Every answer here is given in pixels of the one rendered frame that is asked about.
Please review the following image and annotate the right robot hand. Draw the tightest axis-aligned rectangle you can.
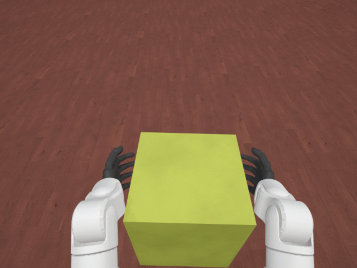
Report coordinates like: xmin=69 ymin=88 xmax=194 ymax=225
xmin=240 ymin=147 xmax=274 ymax=195

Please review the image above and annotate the left robot forearm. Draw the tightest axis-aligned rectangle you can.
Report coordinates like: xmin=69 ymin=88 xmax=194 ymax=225
xmin=71 ymin=178 xmax=126 ymax=268

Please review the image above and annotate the left robot hand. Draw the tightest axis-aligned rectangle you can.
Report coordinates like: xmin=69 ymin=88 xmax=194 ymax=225
xmin=102 ymin=146 xmax=135 ymax=191

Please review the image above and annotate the carton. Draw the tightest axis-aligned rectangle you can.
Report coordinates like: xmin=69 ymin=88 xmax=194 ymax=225
xmin=123 ymin=132 xmax=257 ymax=267

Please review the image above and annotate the right robot forearm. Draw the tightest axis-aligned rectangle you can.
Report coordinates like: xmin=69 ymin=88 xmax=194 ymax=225
xmin=254 ymin=179 xmax=314 ymax=268

